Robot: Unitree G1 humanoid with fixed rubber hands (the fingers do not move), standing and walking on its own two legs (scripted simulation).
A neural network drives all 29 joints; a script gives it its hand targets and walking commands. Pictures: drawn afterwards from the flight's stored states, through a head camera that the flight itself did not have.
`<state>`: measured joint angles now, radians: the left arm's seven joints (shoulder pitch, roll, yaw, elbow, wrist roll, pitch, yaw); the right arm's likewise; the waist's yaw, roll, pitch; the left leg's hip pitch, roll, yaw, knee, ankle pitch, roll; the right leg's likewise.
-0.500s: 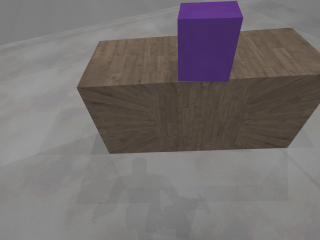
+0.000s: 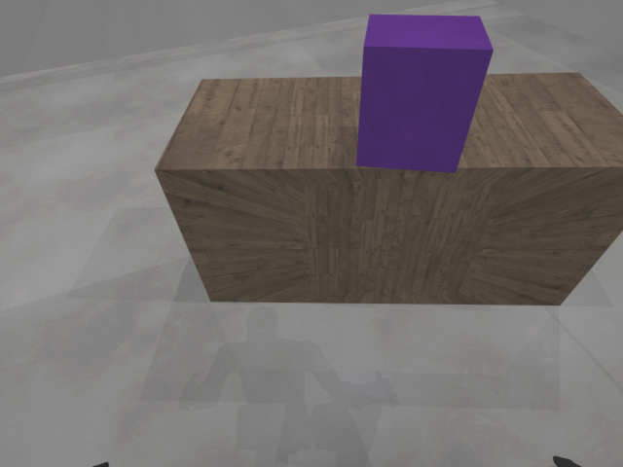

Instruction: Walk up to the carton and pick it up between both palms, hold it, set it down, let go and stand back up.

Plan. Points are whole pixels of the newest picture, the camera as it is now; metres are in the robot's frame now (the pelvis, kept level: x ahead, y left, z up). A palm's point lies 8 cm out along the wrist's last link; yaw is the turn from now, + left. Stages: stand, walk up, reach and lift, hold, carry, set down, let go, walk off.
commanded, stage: walk up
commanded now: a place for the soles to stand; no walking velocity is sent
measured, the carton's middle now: (413, 96) +0.92 -0.22 +0.03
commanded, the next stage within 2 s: none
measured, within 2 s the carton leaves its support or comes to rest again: neither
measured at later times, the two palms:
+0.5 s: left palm out of the picture +0.11 +0.31 -0.08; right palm out of the picture +0.10 -0.33 -0.08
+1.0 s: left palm out of the picture +0.15 +0.22 -0.07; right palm out of the picture +0.24 -0.42 -0.09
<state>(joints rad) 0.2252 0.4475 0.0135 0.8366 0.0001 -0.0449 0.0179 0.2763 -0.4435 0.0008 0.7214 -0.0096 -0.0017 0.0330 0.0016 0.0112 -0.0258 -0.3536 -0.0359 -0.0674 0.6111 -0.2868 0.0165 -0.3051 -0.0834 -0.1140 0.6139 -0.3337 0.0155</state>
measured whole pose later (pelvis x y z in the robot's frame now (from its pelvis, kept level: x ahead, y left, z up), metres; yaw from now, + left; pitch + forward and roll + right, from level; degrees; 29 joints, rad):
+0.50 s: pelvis +0.01 -0.01 +0.00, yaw +1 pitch +3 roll +1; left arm 0.21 0.45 0.01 0.84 0.00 -0.02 -0.05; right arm 0.34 -0.45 0.00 0.74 -0.02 -0.07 0.02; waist 0.00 -0.01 -0.06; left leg -0.33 -0.03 -0.08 0.55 -0.29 0.02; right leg -0.42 -0.07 -0.07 0.87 -0.47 -0.01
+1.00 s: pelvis +0.15 -0.11 +0.01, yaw +2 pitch +0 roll +2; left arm 0.41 0.45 0.01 0.83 0.00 -0.05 -0.07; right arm 0.31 -0.48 0.00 0.74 -0.01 -0.06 0.02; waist 0.00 0.02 0.06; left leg -0.44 0.01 0.05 0.73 -0.29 0.02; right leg -0.13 0.00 -0.09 0.47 -0.34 -0.06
